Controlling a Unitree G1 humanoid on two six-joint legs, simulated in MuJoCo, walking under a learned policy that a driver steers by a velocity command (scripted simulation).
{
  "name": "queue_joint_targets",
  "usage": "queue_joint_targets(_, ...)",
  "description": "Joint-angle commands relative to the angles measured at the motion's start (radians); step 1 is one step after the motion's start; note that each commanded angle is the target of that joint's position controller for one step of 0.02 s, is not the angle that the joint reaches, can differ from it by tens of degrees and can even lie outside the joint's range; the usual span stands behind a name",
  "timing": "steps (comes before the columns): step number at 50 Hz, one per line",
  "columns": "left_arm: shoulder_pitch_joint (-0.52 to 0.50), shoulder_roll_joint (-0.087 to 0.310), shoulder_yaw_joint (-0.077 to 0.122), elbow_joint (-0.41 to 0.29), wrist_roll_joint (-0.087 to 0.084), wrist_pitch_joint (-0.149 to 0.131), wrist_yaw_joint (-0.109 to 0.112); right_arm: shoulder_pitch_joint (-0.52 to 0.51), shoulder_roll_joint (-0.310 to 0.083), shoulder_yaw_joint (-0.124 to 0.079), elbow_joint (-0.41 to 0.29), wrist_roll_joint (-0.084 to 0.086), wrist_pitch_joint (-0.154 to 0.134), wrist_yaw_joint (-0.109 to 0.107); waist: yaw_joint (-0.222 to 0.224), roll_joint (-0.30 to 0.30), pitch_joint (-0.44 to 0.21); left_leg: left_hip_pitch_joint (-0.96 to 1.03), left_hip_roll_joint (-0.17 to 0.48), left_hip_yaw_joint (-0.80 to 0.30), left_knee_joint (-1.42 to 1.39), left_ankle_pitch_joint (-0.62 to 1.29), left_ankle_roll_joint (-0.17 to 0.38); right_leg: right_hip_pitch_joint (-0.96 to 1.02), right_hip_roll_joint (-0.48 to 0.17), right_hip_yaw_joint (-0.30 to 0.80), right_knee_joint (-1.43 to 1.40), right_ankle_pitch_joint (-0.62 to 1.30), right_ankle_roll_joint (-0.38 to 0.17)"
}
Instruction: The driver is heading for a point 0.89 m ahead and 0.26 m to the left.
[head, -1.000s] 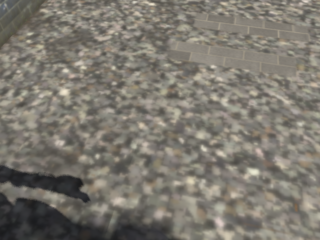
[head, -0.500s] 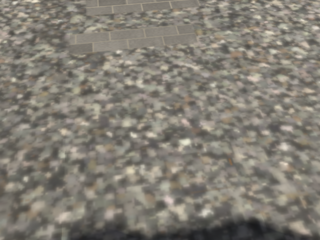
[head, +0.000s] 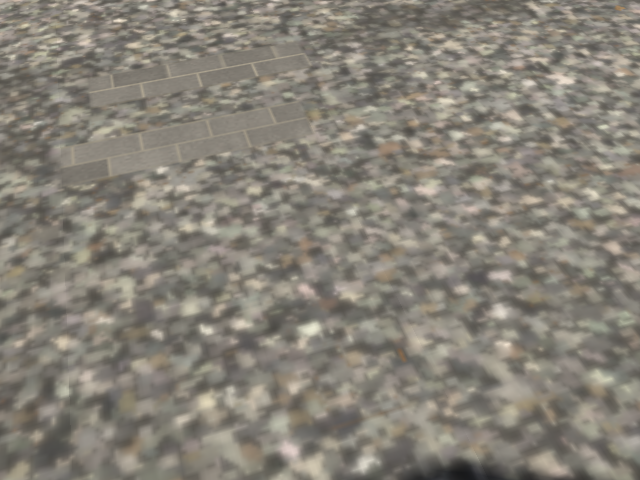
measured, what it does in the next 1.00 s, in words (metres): walks ahead: left foot, then right foot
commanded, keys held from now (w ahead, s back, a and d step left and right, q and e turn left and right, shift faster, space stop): w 0.70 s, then w+q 0.30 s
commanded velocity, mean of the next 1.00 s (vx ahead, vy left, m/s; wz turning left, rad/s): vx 0.41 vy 0.00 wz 0.04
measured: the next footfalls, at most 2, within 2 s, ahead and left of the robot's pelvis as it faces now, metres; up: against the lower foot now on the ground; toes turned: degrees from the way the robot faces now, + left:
left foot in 0.16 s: +0.04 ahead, +0.12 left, +0.00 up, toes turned +0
right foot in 0.62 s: +0.39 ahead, -0.07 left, +0.00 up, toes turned -4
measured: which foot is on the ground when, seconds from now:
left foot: up 0.00-0.14, down 0.16-0.64, up 0.66-1.00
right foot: down 0.00-0.16, up 0.18-0.60, down 0.62-1.00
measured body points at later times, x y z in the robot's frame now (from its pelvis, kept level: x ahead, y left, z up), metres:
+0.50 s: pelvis +0.15 +0.03 -0.01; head +0.17 +0.05 +0.44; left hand +0.29 +0.28 -0.15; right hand +0.04 -0.19 -0.14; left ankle +0.00 +0.12 -0.74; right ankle +0.31 -0.10 -0.69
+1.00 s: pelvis +0.43 +0.00 +0.00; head +0.46 +0.00 +0.45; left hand +0.37 +0.23 -0.15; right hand +0.58 -0.23 -0.14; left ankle +0.59 +0.15 -0.69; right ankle +0.35 -0.06 -0.74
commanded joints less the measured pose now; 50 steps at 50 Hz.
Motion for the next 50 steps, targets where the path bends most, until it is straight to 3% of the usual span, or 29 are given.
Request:
queue_joint_targets(1, 0.115, 0.154, 0.037, 0.021, 0.002, 0.0, 0.01, -0.079, -0.065, -0.004, -0.057, -0.002, -0.031, 0.005, 0.03, -0.115, 0.078, -0.099, -0.014, 0.02, -0.081, -0.056, 0.027, 0.032, -0.318, 0.379, -0.218, -0.342, -0.145)
queue_joint_targets(4, 0.136, 0.169, 0.048, 0.041, 0.002, -0.004, 0.008, -0.055, -0.053, 0.002, -0.039, -0.001, -0.057, 0.011, 0.016, -0.084, 0.084, -0.047, -0.021, 0.032, -0.19, -0.057, 0.075, 0.033, -0.33, 0.402, -0.204, -0.364, -0.152)
queue_joint_targets(7, 0.054, 0.157, 0.053, 0.029, -0.014, -0.007, -0.001, 0.088, -0.015, 0.008, 0.021, -0.002, -0.076, 0.006, -0.074, -0.051, 0.072, 0.302, -0.046, 0.064, -0.441, 0.093, 0.132, -0.206, -0.244, 0.305, -0.108, -0.397, -0.09)
queue_joint_targets(8, 0.016, 0.128, 0.052, 0.021, -0.013, -0.02, -0.004, 0.161, -0.052, 0.002, 0.032, -0.013, -0.09, -0.001, -0.116, 0.022, 0.088, 0.498, 0.029, -0.045, -0.521, 0.025, 0.143, -0.417, -0.183, 0.224, 0.033, -0.396, -0.054)
queue_joint_targets(9, -0.009, 0.042, 0.032, -0.008, -0.021, -0.038, -0.012, 0.263, -0.126, -0.011, 0.046, -0.02, -0.097, -0.011, -0.145, 0.224, 0.014, 0.635, 0.264, -0.358, -0.642, -0.233, 0.182, -0.568, -0.053, 0.013, 0.346, -0.362, 0.006)
queue_joint_targets(10, -0.06, 0.104, 0.046, -0.025, 0.012, -0.047, -0.009, 0.281, -0.19, -0.032, 0.069, -0.013, -0.097, -0.007, -0.142, 0.164, 0.111, 0.516, 0.379, -0.553, -0.711, -0.367, 0.239, -0.675, -0.041, -0.041, 0.476, -0.298, 0.022)
queue_joint_targets(11, -0.066, 0.132, 0.055, -0.016, 0.023, -0.052, -0.018, 0.227, -0.138, -0.023, 0.059, -0.005, -0.1, -0.003, -0.095, 0.068, 0.172, 0.441, 0.344, -0.493, -0.708, -0.339, 0.237, -0.668, -0.104, 0.006, 0.542, -0.207, 0.029)
queue_joint_targets(13, -0.005, 0.113, 0.055, 0.03, 0.012, -0.058, -0.042, 0.151, -0.082, -0.009, 0.031, -0.001, -0.119, 0.01, -0.033, 0.07, 0.153, 0.398, 0.252, -0.337, -0.717, -0.154, 0.192, -0.611, -0.144, -0.008, 0.574, -0.089, 0.058)
queue_joint_targets(15, -0.006, 0.097, 0.059, 0.044, 0.022, -0.053, -0.048, 0.195, -0.052, -0.002, 0.047, 0.004, -0.133, 0.016, -0.024, 0.063, 0.127, 0.396, 0.21, -0.232, -0.706, 0.071, 0.197, -0.595, -0.151, -0.035, 0.624, -0.005, 0.086)
queue_joint_targets(20, -0.161, 0.054, 0.056, -0.015, 0.025, -0.043, -0.051, 0.322, -0.04, 0.01, 0.098, -0.003, -0.144, 0.016, -0.036, 0.074, 0.176, 0.338, 0.167, -0.103, -0.655, 0.554, 0.202, -0.623, -0.152, -0.108, 0.549, 0.1, 0.113)
queue_joint_targets(24, -0.273, 0.011, 0.032, -0.055, 0.011, -0.042, -0.061, 0.369, -0.025, 0.027, 0.102, 0.004, -0.138, 0.009, -0.062, 0.117, 0.175, 0.31, 0.152, -0.045, -0.633, 0.745, 0.202, -0.505, -0.127, -0.192, 0.358, 0.155, 0.089)
queue_joint_targets(25, -0.31, 0.012, 0.033, -0.078, 0.0, -0.044, -0.064, 0.369, -0.028, 0.03, 0.109, 0.007, -0.146, 0.01, -0.05, 0.117, 0.184, 0.293, 0.162, -0.044, -0.652, 0.743, 0.203, -0.464, -0.123, -0.201, 0.304, 0.168, 0.063)
queue_joint_targets(27, -0.292, 0.035, 0.035, -0.082, 0.0, -0.042, -0.063, 0.354, -0.062, 0.024, 0.107, -0.002, -0.147, 0.013, -0.027, 0.126, 0.152, 0.346, 0.186, -0.023, -0.605, 0.905, 0.202, -0.364, -0.095, -0.221, 0.241, 0.127, 0.01)
queue_joint_targets(28, -0.236, 0.05, 0.042, -0.066, 0.001, -0.045, -0.056, 0.341, -0.078, 0.022, 0.104, -0.001, -0.147, 0.009, 0.006, 0.127, 0.111, 0.379, 0.195, -0.01, -0.527, 1.078, 0.192, -0.291, -0.07, -0.224, 0.231, 0.088, -0.012)
queue_joint_targets(29, -0.114, 0.075, 0.055, -0.017, -0.001, -0.054, -0.047, 0.316, -0.096, 0.017, 0.097, -0.002, -0.142, 0.0, 0.054, 0.135, 0.054, 0.407, 0.19, 0.004, -0.392, 1.178, 0.173, -0.192, -0.042, -0.22, 0.223, 0.035, -0.021)
queue_joint_targets(30, 0.052, 0.093, 0.065, 0.035, -0.01, -0.067, -0.041, 0.309, -0.103, 0.014, 0.095, -0.003, -0.138, 0.005, 0.118, 0.126, -0.048, 0.393, 0.185, 0.015, -0.196, 1.169, 0.163, -0.011, -0.033, -0.196, 0.16, 0.037, -0.036)
queue_joint_targets(31, 0.198, 0.128, 0.079, 0.081, 0.001, -0.078, -0.028, 0.306, -0.095, 0.016, 0.086, 0.0, -0.137, 0.013, 0.181, 0.086, -0.13, 0.237, 0.148, 0.04, 0.052, 0.945, 0.155, 0.225, -0.117, -0.115, 0.111, -0.004, -0.056)
queue_joint_targets(32, 0.285, 0.237, 0.101, 0.091, 0.025, -0.082, -0.017, 0.401, 0.025, 0.039, 0.057, 0.012, -0.138, 0.031, 0.12, -0.149, -0.276, -0.043, 0.025, 0.075, 0.422, 0.233, 0.136, 0.481, -0.433, 0.318, 0.076, -0.211, -0.142)
queue_joint_targets(33, 0.229, 0.221, 0.103, 0.086, -0.003, -0.071, -0.026, 0.429, -0.023, 0.016, 0.072, 0.015, -0.138, 0.038, 0.101, -0.172, -0.322, -0.235, -0.099, -0.019, 0.652, -0.11, 0.142, 0.486, -0.527, 0.691, -0.098, -0.289, -0.241)
queue_joint_targets(34, 0.11, 0.181, 0.094, 0.075, -0.016, -0.07, -0.028, 0.307, -0.076, -0.001, 0.031, 0.004, -0.139, 0.037, 0.067, -0.088, -0.152, -0.317, -0.017, -0.051, 0.664, -0.018, 0.165, 0.346, -0.477, 0.531, -0.123, -0.334, -0.202)
queue_joint_targets(35, 0.034, 0.122, 0.076, 0.054, -0.014, -0.082, -0.028, 0.238, -0.065, -0.002, 0.005, 0.008, -0.151, 0.04, 0.054, -0.071, -0.049, -0.305, 0.026, -0.038, 0.605, 0.066, 0.157, 0.191, -0.446, 0.384, -0.156, -0.236, -0.185)
queue_joint_targets(36, -0.001, 0.079, 0.065, 0.058, -0.004, -0.095, -0.029, 0.221, -0.043, -0.004, 0.004, 0.009, -0.15, 0.04, 0.016, -0.023, 0.006, -0.255, 0.056, -0.039, 0.549, 0.098, 0.153, 0.076, -0.407, 0.283, -0.186, -0.128, -0.151)
queue_joint_targets(37, 0.002, 0.042, 0.051, 0.072, -0.003, -0.106, -0.025, 0.23, -0.026, -0.004, 0.005, -0.006, -0.133, 0.042, -0.017, -0.019, 0.033, -0.199, 0.073, -0.043, 0.504, 0.108, 0.141, -0.012, -0.374, 0.202, -0.202, -0.043, -0.124)
queue_joint_targets(38, 0.013, 0.021, 0.045, 0.084, -0.002, -0.116, -0.022, 0.259, 0.0, -0.002, 0.015, -0.014, -0.116, 0.047, -0.037, -0.027, 0.039, -0.164, 0.078, -0.041, 0.478, 0.113, 0.131, -0.052, -0.355, 0.14, -0.217, 0.004, -0.109)
queue_joint_targets(42, 0.081, 0.062, 0.052, 0.121, -0.007, -0.144, -0.023, 0.161, -0.003, -0.011, -0.028, -0.015, -0.08, 0.057, -0.051, -0.043, 0.095, -0.271, 0.09, -0.024, 0.377, 0.201, 0.101, -0.057, -0.335, -0.004, -0.277, 0.106, -0.091)
queue_joint_targets(47, 0.126, 0.051, 0.039, 0.124, -0.014, -0.148, -0.012, -0.051, 0.018, 0.0, -0.112, -0.006, -0.09, 0.074, -0.011, -0.047, 0.114, -0.304, 0.07, 0.048, 0.061, 0.402, 0.09, 0.017, -0.294, -0.165, -0.268, 0.329, -0.038)
queue_joint_targets(48, 0.138, 0.048, 0.035, 0.129, -0.024, -0.15, -0.005, -0.09, 0.021, 0.001, -0.127, -0.01, -0.092, 0.074, 0.004, -0.035, 0.12, -0.299, 0.06, 0.068, 0.006, 0.42, 0.09, 0.042, -0.303, -0.18, -0.269, 0.374, -0.032)
queue_joint_targets(50, 0.179, 0.057, 0.033, 0.144, -0.024, -0.148, 0.006, -0.153, 0.027, 0.005, -0.157, -0.012, -0.094, 0.075, 0.026, -0.044, 0.126, -0.304, 0.05, 0.11, -0.088, 0.433, 0.102, 0.124, -0.32, -0.206, -0.254, 0.452, -0.023)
